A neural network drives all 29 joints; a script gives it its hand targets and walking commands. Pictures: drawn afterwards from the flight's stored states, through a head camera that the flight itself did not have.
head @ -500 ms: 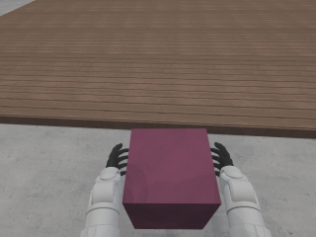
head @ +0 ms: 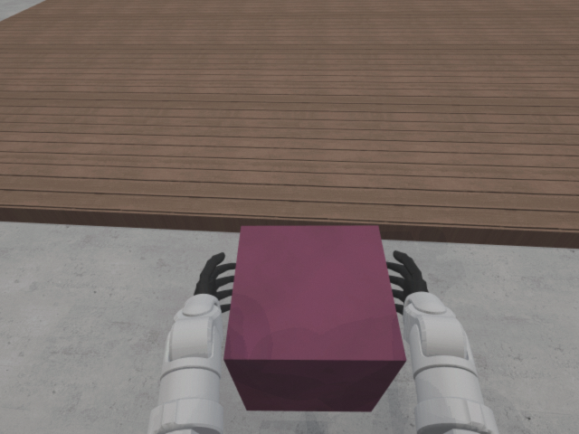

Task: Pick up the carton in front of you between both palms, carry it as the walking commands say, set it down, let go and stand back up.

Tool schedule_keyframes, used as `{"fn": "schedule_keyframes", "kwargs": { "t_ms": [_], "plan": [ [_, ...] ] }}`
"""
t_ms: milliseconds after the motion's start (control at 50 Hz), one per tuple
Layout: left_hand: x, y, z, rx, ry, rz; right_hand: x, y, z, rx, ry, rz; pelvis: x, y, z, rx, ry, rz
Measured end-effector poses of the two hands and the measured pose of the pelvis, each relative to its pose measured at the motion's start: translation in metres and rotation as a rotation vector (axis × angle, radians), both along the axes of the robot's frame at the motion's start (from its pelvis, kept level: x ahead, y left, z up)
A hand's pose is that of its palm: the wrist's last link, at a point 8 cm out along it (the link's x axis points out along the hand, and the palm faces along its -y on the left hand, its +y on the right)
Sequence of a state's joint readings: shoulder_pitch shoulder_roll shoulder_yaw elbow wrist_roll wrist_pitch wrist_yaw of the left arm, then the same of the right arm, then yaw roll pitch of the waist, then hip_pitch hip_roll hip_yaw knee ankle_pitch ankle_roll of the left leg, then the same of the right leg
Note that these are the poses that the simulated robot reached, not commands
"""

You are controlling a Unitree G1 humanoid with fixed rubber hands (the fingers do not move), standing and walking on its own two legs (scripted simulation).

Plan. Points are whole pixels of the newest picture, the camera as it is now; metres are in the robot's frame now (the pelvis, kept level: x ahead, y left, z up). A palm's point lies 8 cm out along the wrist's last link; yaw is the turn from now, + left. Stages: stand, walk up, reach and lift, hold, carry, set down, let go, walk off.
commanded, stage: reach and lift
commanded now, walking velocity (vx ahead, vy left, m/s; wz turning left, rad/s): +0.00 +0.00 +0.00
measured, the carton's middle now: (309, 322) +0.31 +0.00 -0.04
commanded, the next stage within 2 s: hold in 0.52 s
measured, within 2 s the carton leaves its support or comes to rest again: neither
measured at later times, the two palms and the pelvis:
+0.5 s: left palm (206, 299) +0.30 +0.15 +0.04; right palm (415, 297) +0.30 -0.15 +0.04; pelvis +0.01 +0.00 +0.00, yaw +0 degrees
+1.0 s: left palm (201, 303) +0.29 +0.15 +0.05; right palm (420, 301) +0.29 -0.15 +0.05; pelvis +0.00 +0.00 +0.00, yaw +0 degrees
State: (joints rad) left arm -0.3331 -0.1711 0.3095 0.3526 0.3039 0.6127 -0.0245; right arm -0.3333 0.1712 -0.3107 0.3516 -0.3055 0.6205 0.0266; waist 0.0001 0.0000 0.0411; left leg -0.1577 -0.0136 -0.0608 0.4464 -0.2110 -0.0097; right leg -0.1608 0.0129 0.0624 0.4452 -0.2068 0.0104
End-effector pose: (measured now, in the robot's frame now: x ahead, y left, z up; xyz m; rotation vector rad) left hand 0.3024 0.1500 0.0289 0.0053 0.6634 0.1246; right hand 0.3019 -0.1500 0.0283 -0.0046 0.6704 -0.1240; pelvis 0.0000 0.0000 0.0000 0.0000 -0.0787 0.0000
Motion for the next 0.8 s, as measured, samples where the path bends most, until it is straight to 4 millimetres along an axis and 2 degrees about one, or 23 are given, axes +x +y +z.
{"fn": "schedule_keyframes", "kwargs": {
  "t_ms": [360, 540, 700, 800],
  "plan": [
    [0.002, 0.0, 0.007, 0.026, 0.008, -0.017, 0.003, 0.0, 0.007, -0.026, 0.007, 0.02, 0.015, 0.0, 0.005, 0.0, -0.014, 0.002],
    [0.0, 0.0, 0.012, 0.024, 0.002, -0.015, 0.0, 0.0, 0.012, -0.025, 0.002, 0.018, 0.014, 0.0, 0.005, 0.0, -0.025, 0.002],
    [-0.009, 0.0, 0.026, 0.024, -0.028, -0.015, -0.008, 0.0, 0.026, -0.028, -0.028, 0.018, 0.012, 0.0, 0.006, 0.0, -0.046, 0.001],
    [-0.014, 0.0, 0.024, 0.019, -0.004, -0.013, -0.014, 0.0, 0.024, -0.02, -0.005, 0.014, 0.006, 0.0, 0.005, 0.0, -0.062, 0.0]
  ]
}}
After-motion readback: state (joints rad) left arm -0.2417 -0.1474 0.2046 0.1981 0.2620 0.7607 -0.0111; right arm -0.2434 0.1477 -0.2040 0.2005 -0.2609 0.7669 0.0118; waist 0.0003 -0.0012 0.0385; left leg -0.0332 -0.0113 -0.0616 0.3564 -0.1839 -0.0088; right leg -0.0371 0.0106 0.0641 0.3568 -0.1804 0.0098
